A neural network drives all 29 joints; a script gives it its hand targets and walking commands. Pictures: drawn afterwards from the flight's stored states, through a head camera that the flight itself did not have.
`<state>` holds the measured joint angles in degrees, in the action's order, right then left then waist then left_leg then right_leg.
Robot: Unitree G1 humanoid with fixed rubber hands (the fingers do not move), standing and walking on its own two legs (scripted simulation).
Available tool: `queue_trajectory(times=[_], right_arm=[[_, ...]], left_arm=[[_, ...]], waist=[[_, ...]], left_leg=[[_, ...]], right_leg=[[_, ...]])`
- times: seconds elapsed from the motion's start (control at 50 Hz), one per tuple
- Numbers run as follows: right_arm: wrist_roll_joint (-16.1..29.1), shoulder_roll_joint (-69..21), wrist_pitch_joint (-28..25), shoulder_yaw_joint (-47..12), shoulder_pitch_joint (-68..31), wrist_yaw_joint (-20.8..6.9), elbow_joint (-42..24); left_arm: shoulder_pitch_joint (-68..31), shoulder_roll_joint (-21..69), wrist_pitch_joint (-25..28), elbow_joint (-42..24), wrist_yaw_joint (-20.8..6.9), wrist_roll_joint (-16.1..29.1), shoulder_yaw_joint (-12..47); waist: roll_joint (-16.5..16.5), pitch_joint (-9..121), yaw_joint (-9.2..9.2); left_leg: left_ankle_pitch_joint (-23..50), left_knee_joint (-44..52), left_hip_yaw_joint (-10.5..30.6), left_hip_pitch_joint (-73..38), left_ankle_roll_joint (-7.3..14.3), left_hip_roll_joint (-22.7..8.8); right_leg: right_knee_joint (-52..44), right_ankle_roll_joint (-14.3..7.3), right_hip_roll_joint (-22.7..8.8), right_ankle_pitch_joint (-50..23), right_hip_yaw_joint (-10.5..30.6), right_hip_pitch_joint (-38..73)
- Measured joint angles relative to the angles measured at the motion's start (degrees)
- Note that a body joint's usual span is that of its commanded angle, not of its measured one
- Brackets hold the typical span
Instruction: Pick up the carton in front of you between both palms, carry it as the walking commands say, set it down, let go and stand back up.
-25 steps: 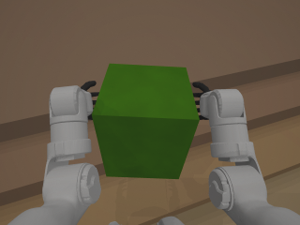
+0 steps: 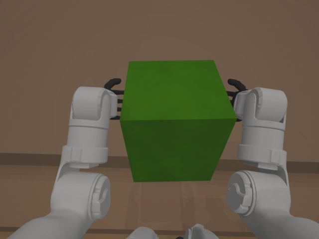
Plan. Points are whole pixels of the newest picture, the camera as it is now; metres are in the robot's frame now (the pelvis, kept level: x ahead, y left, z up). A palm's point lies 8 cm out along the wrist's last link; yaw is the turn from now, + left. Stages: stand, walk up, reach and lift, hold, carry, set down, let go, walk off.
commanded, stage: carry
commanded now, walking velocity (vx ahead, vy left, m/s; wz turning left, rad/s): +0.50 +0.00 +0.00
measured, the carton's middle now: (171, 123) +0.39 +0.05 +0.07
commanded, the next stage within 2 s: none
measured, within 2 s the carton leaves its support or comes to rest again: neither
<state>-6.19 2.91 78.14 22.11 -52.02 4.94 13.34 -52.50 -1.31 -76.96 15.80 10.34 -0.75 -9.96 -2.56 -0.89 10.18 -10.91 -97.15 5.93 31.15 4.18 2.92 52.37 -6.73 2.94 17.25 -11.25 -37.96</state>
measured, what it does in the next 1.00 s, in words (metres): climbs: left foot 0.14 m higher, then right foot 0.14 m higher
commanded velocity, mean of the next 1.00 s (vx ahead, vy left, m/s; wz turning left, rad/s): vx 0.50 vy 0.00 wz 0.00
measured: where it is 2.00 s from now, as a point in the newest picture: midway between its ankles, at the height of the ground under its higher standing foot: (179, 81)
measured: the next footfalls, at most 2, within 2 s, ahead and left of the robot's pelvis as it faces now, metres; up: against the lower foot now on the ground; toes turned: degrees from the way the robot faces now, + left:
left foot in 0.34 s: +0.41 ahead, +0.18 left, +0.14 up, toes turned +6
right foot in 0.90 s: +0.81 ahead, -0.06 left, +0.28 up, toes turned -5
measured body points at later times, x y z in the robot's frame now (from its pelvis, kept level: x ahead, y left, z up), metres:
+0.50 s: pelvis +0.30 +0.09 +0.14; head +0.32 +0.09 +0.59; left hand +0.71 +0.20 +0.28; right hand +0.66 -0.11 +0.28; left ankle +0.37 +0.17 -0.53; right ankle +0.19 -0.04 -0.41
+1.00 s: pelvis +0.62 +0.02 +0.26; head +0.64 +0.04 +0.71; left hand +0.99 +0.22 +0.41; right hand +1.03 -0.08 +0.42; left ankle +0.46 +0.15 -0.31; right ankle +0.77 -0.05 -0.39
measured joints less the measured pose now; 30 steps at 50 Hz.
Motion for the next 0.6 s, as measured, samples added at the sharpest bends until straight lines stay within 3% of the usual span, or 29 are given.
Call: queue_trajectory(times=[0.04,0.12,0.22,0.26,0.3,0.34,0.36,0.4,0.42,0.46,0.5,0.54,0.6], right_arm=[[-0.7,-1.1,0.5,0.2,0.7,0.0,-2.4],[-0.6,-1.1,1.1,-0.3,-0.2,0.1,-7.0],[0.4,0.6,1.4,-1.2,-2.7,0.2,-6.0],[0.2,0.5,1.4,-2.2,-3.5,0.5,-3.6],[0.3,0.4,1.7,-3.4,-3.9,1.0,-1.1],[0.7,0.5,1.5,-4.8,-4.3,1.5,1.9],[1.0,0.3,1.1,-5.7,-4.2,2.0,3.5],[1.4,-0.3,0.2,-7.3,-4.1,2.7,6.6],[1.7,-0.7,-0.6,-8.2,-4.0,3.0,7.2],[2.6,-1.7,-2.3,-9.6,-1.8,3.6,7.0],[3.8,-2.1,-2.4,-10.4,1.4,4.2,4.8],[4.8,-1.9,-1.9,-10.5,2.9,5.0,2.3],[5.6,-1.4,-1.8,-9.7,2.2,5.1,-0.8]], left_arm=[[0.7,-0.4,-0.2,-1.7,0.4,1.1,0.0],[-0.8,-0.3,-0.2,-5.2,0.5,1.1,-1.3],[-2.7,0.7,-0.4,-5.7,0.3,-0.6,-3.4],[-2.5,0.4,-1.1,-4.8,-0.3,-1.0,-4.4],[-2.5,-0.2,-2.0,-3.3,-1.1,-1.7,-5.4],[-2.8,-0.6,-2.5,-1.3,-1.9,-2.4,-6.6],[-2.5,-0.8,-2.5,-0.2,-2.3,-2.9,-7.1],[-1.9,-1.5,-2.3,1.5,-3.4,-3.9,-8.6],[-2.1,-2.1,-1.9,2.4,-3.9,-4.2,-9.2],[-1.3,-2.6,-0.8,3.1,-4.6,-4.9,-10.1],[0.7,-1.5,-1.0,1.5,-4.6,-5.6,-10.2],[2.2,-0.2,-1.5,-1.6,-4.3,-6.3,-9.7],[2.5,0.4,-2.1,-6.3,-3.8,-6.0,-8.8]], waist=[[0.5,-1.4,-0.31],[1.8,-2.1,-1.78],[1.1,1.3,-2.72],[1.0,2.7,-3.93],[1.9,4.5,-5.69],[2.4,6.6,-7.65],[2.9,7.4,-9.23],[2.8,7.4,-12.74],[3.4,6.3,-14.63],[5.2,4.1,-17.32],[6.2,2.5,-18.50],[6.0,0.9,-18.13],[4.8,-0.7,-17.08]], left_leg=[[-1.9,-5.2,-1.5,7.9,1.5,0.6],[-8.5,-3.2,-5.2,20.2,2.9,-2.3],[-19.8,-18.0,-6.0,36.1,3.8,-6.0],[-18.4,-12.7,-7.4,39.4,3.2,-8.1],[-14.2,1.5,-10.7,38.2,2.8,-9.4],[-9.7,16.1,-13.6,32.5,3.8,-9.1],[-13.2,20.2,-14.9,27.8,4.4,-7.6],[-10.2,33.5,-15.9,15.7,3.9,-4.2],[-13.9,34.5,-15.9,13.7,3.1,-3.3],[-13.3,36.2,-16.0,10.3,2.1,-2.6],[-11.4,41.5,-15.7,5.2,0.9,-1.9],[-9.8,47.9,-15.2,-0.2,0.3,-1.8],[-8.3,56.2,-14.2,-7.0,0.0,-2.4]], right_leg=[[-5.8,0.7,-0.1,-1.0,0.6,5.2],[-14.6,1.3,-1.2,-1.7,2.2,13.4],[-21.8,3.5,-3.2,0.3,5.1,22.1],[-26.8,4.6,-4.8,0.2,6.4,27.1],[-33.1,4.9,-7.0,-0.7,6.9,32.0],[-36.8,5.6,-9.2,-2.9,5.9,35.1],[-35.6,5.6,-10.4,-4.2,5.1,35.1],[-21.8,5.2,-12.6,-10.4,5.6,29.8],[-7.7,5.8,-11.8,-9.4,9.5,24.2],[22.6,5.6,-6.1,-5.5,16.9,12.9],[41.3,3.8,-2.2,-4.2,17.6,4.1],[48.4,2.3,-1.2,-3.8,15.4,-3.4],[45.9,1.5,-2.6,-2.1,11.3,-11.9]])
